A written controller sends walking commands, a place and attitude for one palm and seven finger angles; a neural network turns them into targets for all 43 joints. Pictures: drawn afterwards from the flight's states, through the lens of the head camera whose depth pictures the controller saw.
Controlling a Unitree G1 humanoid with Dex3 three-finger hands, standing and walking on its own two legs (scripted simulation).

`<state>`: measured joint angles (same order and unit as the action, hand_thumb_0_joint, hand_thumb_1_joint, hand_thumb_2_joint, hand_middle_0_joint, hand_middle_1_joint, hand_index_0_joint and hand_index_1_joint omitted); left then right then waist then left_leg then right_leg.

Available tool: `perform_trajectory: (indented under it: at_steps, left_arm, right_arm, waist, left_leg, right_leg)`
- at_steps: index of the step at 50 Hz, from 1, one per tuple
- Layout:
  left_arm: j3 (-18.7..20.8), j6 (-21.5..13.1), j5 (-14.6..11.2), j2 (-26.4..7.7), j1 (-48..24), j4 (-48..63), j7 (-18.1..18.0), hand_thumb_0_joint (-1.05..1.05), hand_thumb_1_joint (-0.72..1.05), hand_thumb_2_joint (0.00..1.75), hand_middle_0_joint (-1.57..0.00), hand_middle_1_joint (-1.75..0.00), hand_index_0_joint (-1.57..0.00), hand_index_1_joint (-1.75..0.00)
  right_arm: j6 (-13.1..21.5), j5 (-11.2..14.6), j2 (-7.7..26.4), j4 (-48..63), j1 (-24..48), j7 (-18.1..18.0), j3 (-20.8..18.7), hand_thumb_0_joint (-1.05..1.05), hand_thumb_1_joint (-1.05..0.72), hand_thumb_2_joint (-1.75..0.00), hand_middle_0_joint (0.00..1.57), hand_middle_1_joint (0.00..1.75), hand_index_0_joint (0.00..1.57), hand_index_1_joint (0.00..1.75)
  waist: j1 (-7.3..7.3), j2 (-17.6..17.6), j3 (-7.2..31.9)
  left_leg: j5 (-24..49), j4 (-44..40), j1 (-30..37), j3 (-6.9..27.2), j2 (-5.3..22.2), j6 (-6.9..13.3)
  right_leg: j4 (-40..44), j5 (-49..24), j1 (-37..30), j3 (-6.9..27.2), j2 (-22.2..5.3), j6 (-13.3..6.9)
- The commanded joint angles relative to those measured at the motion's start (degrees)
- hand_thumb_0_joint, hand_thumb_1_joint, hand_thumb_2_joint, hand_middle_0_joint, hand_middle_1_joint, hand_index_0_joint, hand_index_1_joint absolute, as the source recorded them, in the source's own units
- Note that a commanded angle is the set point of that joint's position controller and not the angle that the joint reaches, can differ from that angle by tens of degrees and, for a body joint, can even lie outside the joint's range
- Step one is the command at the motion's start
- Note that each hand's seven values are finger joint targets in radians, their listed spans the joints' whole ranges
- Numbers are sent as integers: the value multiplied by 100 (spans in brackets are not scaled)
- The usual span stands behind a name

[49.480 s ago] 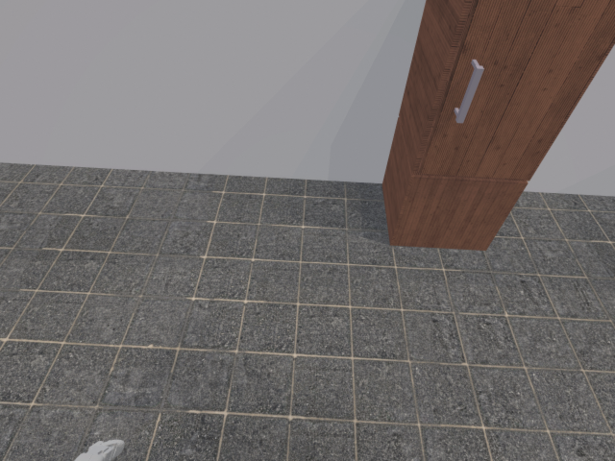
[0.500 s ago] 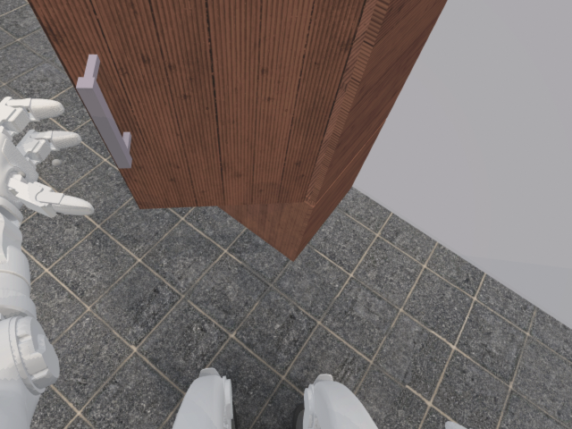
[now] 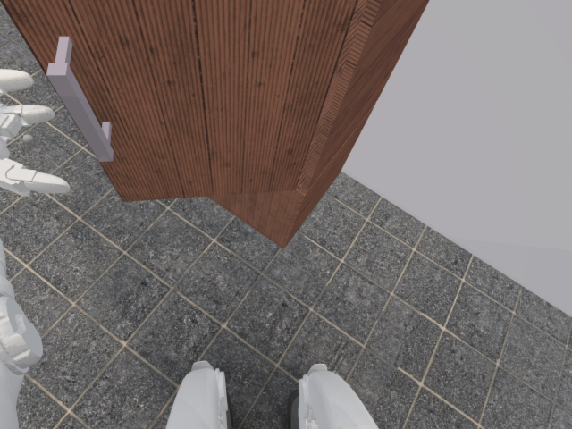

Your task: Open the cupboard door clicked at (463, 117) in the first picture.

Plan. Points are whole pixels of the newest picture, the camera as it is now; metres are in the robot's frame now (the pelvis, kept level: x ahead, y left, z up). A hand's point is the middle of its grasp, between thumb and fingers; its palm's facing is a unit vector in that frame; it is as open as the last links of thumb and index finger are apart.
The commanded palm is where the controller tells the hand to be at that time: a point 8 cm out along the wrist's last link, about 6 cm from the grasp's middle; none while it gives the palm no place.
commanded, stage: move the hooked fingers beside the handle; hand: left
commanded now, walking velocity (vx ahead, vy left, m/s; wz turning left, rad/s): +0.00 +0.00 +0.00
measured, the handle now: (87, 106) +0.52 +0.25 +0.06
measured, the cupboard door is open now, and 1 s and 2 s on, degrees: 43 43 43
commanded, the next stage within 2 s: slide the fingers in behind the handle in 0.66 s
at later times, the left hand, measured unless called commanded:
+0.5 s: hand (40, 138) +0.47 +0.29 +0.06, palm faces +0.13 -0.99 -0.01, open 14.0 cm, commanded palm +0.45 +0.33 +0.07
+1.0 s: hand (51, 140) +0.47 +0.28 +0.06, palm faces +0.09 -1.00 +0.01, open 14.0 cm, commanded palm +0.45 +0.32 +0.06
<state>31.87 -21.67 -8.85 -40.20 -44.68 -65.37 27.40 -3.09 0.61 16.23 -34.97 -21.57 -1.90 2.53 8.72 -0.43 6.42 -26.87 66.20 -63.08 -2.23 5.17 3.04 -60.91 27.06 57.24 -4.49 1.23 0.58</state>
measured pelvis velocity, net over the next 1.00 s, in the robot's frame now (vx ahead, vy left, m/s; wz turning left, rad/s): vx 0.00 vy -0.01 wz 0.01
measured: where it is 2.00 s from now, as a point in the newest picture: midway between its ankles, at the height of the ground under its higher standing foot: outside the picture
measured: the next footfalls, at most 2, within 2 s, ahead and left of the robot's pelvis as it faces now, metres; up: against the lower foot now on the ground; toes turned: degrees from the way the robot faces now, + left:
none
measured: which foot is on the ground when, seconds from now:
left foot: down 0.00-1.00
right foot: down 0.00-1.00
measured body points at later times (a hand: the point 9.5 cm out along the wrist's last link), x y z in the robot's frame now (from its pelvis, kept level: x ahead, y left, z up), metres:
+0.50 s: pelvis +0.00 +0.00 +0.00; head +0.14 +0.04 +0.43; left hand +0.46 +0.34 +0.06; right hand +0.05 -0.28 -0.10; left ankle +0.04 +0.09 -0.65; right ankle +0.01 -0.14 -0.65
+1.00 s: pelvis +0.00 -0.01 +0.00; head +0.14 +0.03 +0.42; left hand +0.46 +0.33 +0.06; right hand +0.04 -0.29 -0.10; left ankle +0.04 +0.09 -0.65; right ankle +0.01 -0.14 -0.65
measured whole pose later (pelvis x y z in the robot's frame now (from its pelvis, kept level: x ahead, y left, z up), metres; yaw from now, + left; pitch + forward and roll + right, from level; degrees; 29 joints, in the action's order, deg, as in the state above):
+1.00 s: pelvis +0.00 -0.01 +0.00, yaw +1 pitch +23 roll -5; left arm 29.8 -21.8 -8.9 -38.1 -44.8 -65.1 25.7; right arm -3.1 0.9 16.0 -35.5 -20.3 -2.1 2.5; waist 8.5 -0.4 6.6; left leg -27.2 66.8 -63.3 -1.2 5.3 2.0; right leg -62.0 28.0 57.4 -5.2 1.6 -0.4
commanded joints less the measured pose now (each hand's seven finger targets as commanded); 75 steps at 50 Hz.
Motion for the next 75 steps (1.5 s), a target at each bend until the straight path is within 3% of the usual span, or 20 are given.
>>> perform_trajectory:
  at_steps: [1,7,11,14,17,19,23,26,31,35,37,41,45,51,54,59,69,72,73,75]
  left_arm:
    - [222,-277,-189,-1767,-1964,1249,-10,0,-50,30,-30,-120,-30,-120]
    - [147,-693,-90,-1669,-2374,1710,-247,0,-50,30,-30,-120,-30,-120]
    - [-253,-470,-130,-1108,-2128,1206,-158,0,-50,30,-30,-120,-30,-120]
    - [-372,-227,-94,-1068,-2097,1019,-149,0,-50,30,-30,-120,-30,-120]
    - [5,-298,-92,-1484,-1966,1166,-264,0,-50,30,-30,-120,-30,-120]
    - [90,-412,-62,-1586,-2151,1163,-372,0,-50,30,-30,-120,-30,-120]
    - [277,-707,31,-1857,-2336,1548,-508,0,-50,30,-30,-120,-30,-120]
    - [198,-689,-17,-1707,-2103,1430,-393,0,-50,30,-30,-120,-30,-120]
    - [-241,-291,-110,-1271,-1992,865,-78,0,-50,30,-30,-120,-30,-120]
    - [-26,-332,-126,-1571,-2197,882,-126,0,-50,30,-30,-120,-30,-120]
    - [322,-516,-109,-2048,-2368,1188,-191,0,-50,30,-30,-120,-30,-120]
    - [140,-694,-116,-1710,-2301,1384,-211,0,-50,30,-30,-120,-30,-120]
    - [-97,-402,-134,-1437,-2064,1114,-129,0,-50,30,-30,-120,-30,-120]
    - [95,-394,-166,-1565,-2132,1426,-302,0,-50,30,-30,-120,-30,-120]
    - [-180,-539,-127,-1120,-2117,1611,-467,0,-50,30,-30,-120,-30,-120]
    - [-258,-456,-92,-985,-2016,1210,-550,0,-50,30,-30,-120,-30,-120]
    - [-211,-644,-89,-889,-2106,1483,-767,0,-50,30,-30,-120,-30,-120]
    - [-450,-727,-36,-627,-2221,1807,-838,0,-50,30,-30,-120,-30,-120]
    - [-725,-712,-47,-272,-2210,1876,-854,0,-50,30,-30,-120,-30,-120]
    - [-593,-643,-55,-352,-1977,1738,-933,0,-50,30,-30,-120,-30,-120]
  right_arm:
    - [52,-25,1194,337,-817,-120,-416,0,-90,-90,20,30,20,30]
    - [106,-84,1172,214,-809,-100,-446,0,-90,-90,20,30,20,30]
    - [80,-59,1138,177,-799,-89,-427,0,-90,-90,20,30,20,30]
    - [40,-38,1168,218,-784,-116,-419,0,-90,-90,20,30,20,30]
    - [45,-52,1169,313,-776,-120,-408,0,-90,-90,20,30,20,30]
    - [65,-59,1134,305,-736,-120,-395,0,-90,-90,20,30,20,30]
    - [106,-93,1136,304,-737,-92,-415,0,-90,-90,20,30,20,30]
    - [99,-77,1121,283,-734,-76,-418,0,-90,-90,20,30,20,30]
    - [27,1,1132,269,-743,-127,-378,0,-90,-90,20,30,20,30]
    - [62,-8,1148,241,-740,-164,-379,0,-90,-90,20,30,20,30]
    - [120,-50,1172,233,-757,-171,-396,0,-90,-90,20,30,20,30]
    - [143,-69,1108,200,-762,-107,-404,0,-90,-90,20,30,20,30]
    - [86,-7,1115,209,-731,-100,-393,0,-90,-90,20,30,20,30]
    - [84,-21,1101,242,-759,-113,-399,0,-90,-90,20,30,20,30]
    - [109,-36,1028,227,-707,-64,-418,0,-90,-90,20,30,20,30]
    - [88,-35,1053,201,-716,-61,-408,0,-90,-90,20,30,20,30]
    - [88,-64,1019,205,-695,-35,-434,0,-90,-90,20,30,20,30]
    - [90,-80,995,209,-690,-5,-445,0,-90,-90,20,30,20,30]
    - [91,-76,960,200,-667,16,-451,0,-90,-90,20,30,20,30]
    - [66,-77,988,184,-690,23,-465,0,-90,-90,20,30,20,30]
  waist:
    - [-157,-1035,2544]
    - [-125,-1504,2923]
    - [-44,-1365,2541]
    - [-27,-1179,2351]
    - [-166,-1048,2647]
    - [-123,-881,2516]
    - [-171,-1248,2932]
    - [-167,-1298,2959]
    - [-16,-1001,2356]
    - [-4,-802,2422]
    - [-104,-1032,2788]
    - [-116,-1243,3043]
    - [-48,-1078,2668]
    - [-140,-1019,2768]
    - [-104,-1252,2842]
    - [-54,-854,2514]
    - [-128,-980,2757]
    - [-160,-1327,2919]
    - [-89,-1401,2928]
    - [-127,-1126,2802]
  left_leg:
    - [2258,-836,2984,661,-171,-154]
    - [2376,-858,3628,828,-137,-257]
    - [2196,-927,3563,840,-135,-247]
    - [2017,-1000,3350,828,-148,-229]
    - [2220,-910,3219,747,-180,-195]
    - [2091,-836,2943,682,-186,-170]
    - [2383,-782,3235,694,-182,-206]
    - [2409,-727,3219,629,-190,-187]
    - [1983,-805,2829,591,-216,-126]
    - [1768,-709,2475,556,-231,-89]
    - [2012,-624,2545,551,-225,-98]
    - [2269,-564,2879,572,-215,-122]
    - [1979,-659,2687,526,-216,-102]
    - [2172,-689,2802,574,-213,-118]
    - [2233,-703,3102,581,-203,-156]
    - [1917,-774,2731,558,-225,-135]
    - [2115,-789,3065,628,-207,-191]
    - [2363,-855,3498,711,-185,-250]
    - [2391,-874,3653,728,-176,-261]
    - [2363,-910,3542,731,-172,-257]
  right_leg:
    - [651,-1366,-398,72,258,-198]
    - [609,-1168,-76,51,258,-239]
    - [685,-1066,62,13,248,-245]
    - [740,-1050,7,5,214,-218]
    - [676,-1237,-283,55,215,-215]
    - [663,-1250,-395,101,218,-195]
    - [576,-1407,-497,139,234,-214]
    - [586,-1508,-562,171,252,-216]
    - [729,-1343,-447,159,247,-191]
    - [703,-1271,-551,227,219,-154]
    - [593,-1455,-709,276,216,-180]
    - [509,-1580,-617,242,245,-202]
    - [649,-1441,-583,232,231,-153]
    - [612,-1552,-662,197,253,-191]
    - [636,-1474,-444,176,243,-181]
    - [692,-1364,-598,181,226,-170]
    - [636,-1384,-504,140,228,-197]
    - [614,-1363,-343,94,227,-228]
    - [646,-1333,-235,69,231,-223]
    - [685,-1358,-348,53,238,-221]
